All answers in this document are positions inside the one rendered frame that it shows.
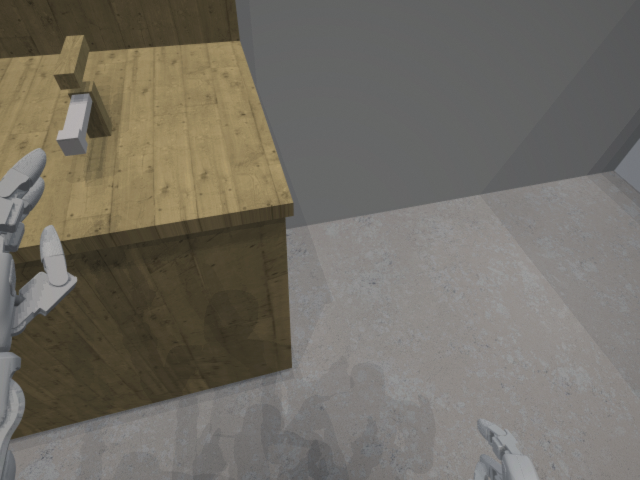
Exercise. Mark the robot left forearm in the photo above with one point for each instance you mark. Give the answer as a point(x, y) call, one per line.
point(12, 406)

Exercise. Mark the right robot hand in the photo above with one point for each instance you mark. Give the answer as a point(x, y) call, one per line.
point(515, 465)

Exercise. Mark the tap lever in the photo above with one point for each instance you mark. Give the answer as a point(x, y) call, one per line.
point(72, 138)

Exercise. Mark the left robot hand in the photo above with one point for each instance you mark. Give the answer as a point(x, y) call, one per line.
point(20, 190)

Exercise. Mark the counter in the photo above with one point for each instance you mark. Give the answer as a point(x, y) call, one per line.
point(173, 221)

